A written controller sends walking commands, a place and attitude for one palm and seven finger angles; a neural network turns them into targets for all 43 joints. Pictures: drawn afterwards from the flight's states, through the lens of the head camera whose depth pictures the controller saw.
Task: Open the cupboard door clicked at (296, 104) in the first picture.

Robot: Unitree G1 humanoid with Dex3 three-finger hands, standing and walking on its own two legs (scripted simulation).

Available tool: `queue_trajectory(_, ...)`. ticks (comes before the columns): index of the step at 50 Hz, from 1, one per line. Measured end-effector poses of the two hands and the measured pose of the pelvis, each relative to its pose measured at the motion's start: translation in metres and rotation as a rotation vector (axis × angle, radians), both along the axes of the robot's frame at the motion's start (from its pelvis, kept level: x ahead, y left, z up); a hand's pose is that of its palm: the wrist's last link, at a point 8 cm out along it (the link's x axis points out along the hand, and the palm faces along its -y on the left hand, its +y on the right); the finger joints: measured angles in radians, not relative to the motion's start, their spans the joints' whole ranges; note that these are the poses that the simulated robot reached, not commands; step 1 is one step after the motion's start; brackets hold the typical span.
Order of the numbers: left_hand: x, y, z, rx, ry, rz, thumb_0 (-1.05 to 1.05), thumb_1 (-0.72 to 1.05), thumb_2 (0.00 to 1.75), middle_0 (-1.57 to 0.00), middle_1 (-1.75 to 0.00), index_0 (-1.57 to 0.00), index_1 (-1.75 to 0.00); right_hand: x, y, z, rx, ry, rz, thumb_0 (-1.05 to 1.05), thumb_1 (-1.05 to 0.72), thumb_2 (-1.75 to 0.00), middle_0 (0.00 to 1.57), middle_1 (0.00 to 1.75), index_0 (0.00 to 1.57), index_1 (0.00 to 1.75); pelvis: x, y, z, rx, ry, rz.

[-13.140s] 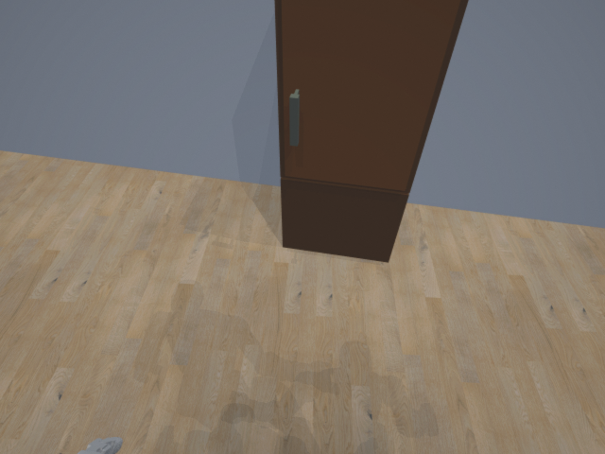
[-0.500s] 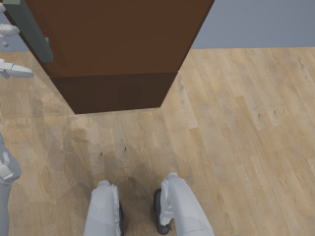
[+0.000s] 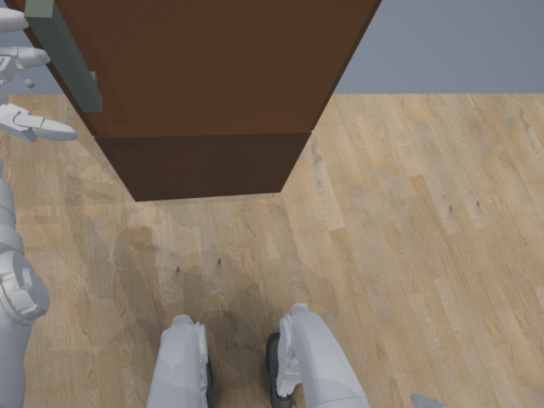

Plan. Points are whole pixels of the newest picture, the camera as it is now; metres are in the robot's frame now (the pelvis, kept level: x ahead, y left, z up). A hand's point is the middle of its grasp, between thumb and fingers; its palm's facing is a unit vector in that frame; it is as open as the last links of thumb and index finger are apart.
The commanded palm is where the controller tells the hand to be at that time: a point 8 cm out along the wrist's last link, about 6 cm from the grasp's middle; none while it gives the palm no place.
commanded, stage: slide the fingers in behind the handle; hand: left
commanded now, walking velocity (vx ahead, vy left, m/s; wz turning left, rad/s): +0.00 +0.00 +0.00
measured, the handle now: (72, 52) +0.57 +0.23 +0.05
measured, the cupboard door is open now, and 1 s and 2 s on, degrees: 0 0 0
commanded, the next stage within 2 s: move the hooked fingers beside the handle in 1.68 s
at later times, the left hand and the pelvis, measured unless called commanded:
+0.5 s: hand (33, 84) +0.52 +0.27 +0.05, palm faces +0.11 -0.99 -0.02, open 14.2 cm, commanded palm +0.51 +0.26 +0.05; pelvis +0.00 +0.00 +0.00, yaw +1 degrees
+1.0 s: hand (50, 91) +0.51 +0.25 +0.05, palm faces +0.16 -0.99 -0.01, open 15.1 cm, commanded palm +0.51 +0.22 +0.05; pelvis +0.00 +0.00 +0.01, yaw +3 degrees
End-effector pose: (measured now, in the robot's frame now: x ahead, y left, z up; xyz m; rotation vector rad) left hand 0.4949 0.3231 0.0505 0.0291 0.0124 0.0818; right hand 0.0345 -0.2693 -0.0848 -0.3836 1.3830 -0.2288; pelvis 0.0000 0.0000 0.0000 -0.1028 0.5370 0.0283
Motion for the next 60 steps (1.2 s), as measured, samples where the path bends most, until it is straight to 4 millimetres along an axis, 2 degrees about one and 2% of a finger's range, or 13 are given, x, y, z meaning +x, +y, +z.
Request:
queue_trajectory(12,0.001,0.0,0.001,-0.003,0.017,0.008,-0.01,-0.5,0.3,-0.3,-1.19,-0.31,-1.24,-0.007,0.001,-0.004,0.013,0.026,-0.006,0.0,-0.9,-0.9,0.2,0.3,0.2,0.3,-0.001,-0.004,-0.001,0.0,0.006,0.004)
queue_trajectory(23,-0.002,-0.005,0.001,-0.012,0.013,0.026,-0.01,-0.5,0.3,-0.3,-1.19,-0.26,-1.23,-0.008,-0.001,0.0,0.007,0.034,0.0,0.0,-0.9,-0.9,0.2,0.3,0.2,0.3,0.0,-0.003,0.001,-0.003,0.002,0.013)
queue_trajectory(60,-0.018,-0.033,0.0,-0.027,0.003,0.096,-0.01,-0.5,0.3,-0.3,-1.2,0.0,-1.16,0.016,0.004,0.001,0.041,0.047,0.069,0.0,-0.9,-0.9,0.2,0.3,0.2,0.3,0.004,-0.003,0.012,0.0,-0.017,0.066)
